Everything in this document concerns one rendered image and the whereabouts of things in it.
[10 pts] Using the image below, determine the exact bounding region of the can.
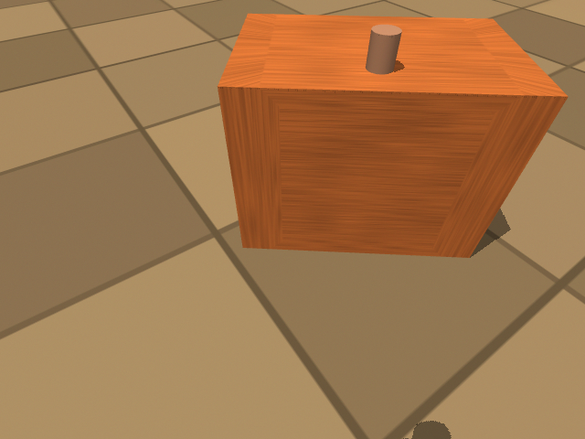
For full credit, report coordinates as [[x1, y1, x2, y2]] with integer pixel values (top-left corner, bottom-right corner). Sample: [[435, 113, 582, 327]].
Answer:
[[366, 25, 402, 74]]

